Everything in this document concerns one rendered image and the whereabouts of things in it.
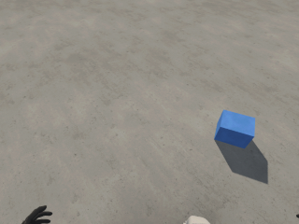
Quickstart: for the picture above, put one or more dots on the robot left hand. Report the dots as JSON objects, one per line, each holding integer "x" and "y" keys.
{"x": 39, "y": 212}

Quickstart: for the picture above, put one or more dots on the carton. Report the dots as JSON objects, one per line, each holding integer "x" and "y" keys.
{"x": 235, "y": 129}

